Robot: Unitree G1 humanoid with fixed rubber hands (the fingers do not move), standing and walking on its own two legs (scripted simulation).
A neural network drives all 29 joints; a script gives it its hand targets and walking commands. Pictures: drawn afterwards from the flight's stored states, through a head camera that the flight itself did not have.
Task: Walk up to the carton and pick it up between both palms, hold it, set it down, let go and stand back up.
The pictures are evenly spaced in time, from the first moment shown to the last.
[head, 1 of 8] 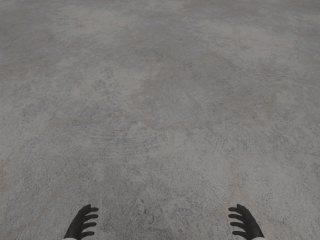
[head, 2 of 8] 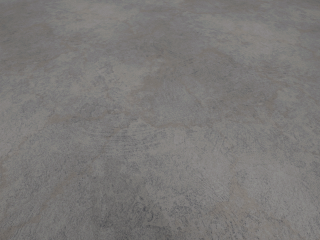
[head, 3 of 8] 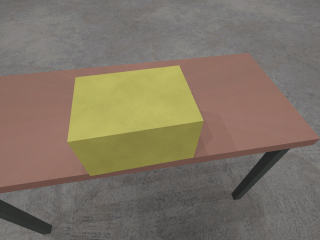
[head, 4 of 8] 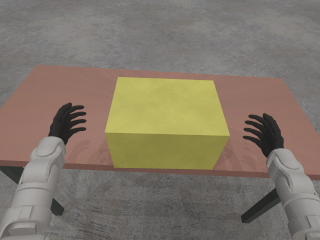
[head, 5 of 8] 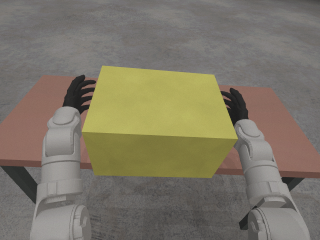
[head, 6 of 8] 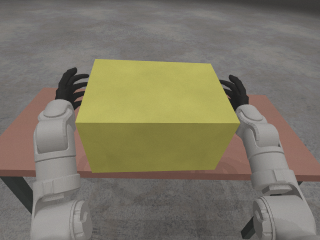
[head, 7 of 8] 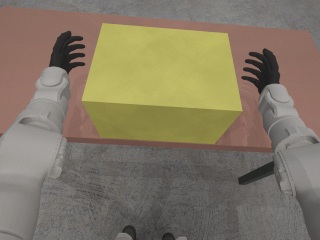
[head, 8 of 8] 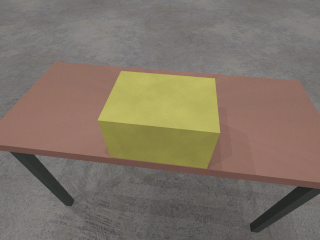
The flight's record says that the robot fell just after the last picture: no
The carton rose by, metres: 0.16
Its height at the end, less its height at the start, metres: +0.00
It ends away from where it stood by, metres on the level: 0.02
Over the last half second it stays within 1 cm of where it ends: yes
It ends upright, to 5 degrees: yes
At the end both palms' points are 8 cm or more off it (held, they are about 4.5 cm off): yes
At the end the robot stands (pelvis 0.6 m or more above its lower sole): yes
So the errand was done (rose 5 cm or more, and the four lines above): yes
